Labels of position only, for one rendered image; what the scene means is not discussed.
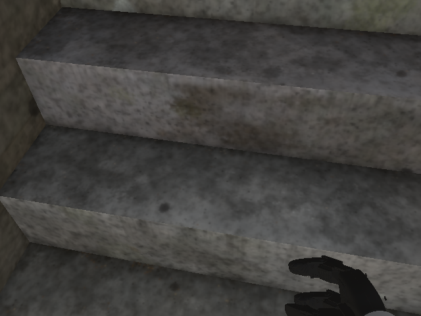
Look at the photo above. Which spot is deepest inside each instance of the robot right hand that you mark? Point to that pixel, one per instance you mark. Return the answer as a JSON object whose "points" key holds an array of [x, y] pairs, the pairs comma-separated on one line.
{"points": [[357, 297]]}

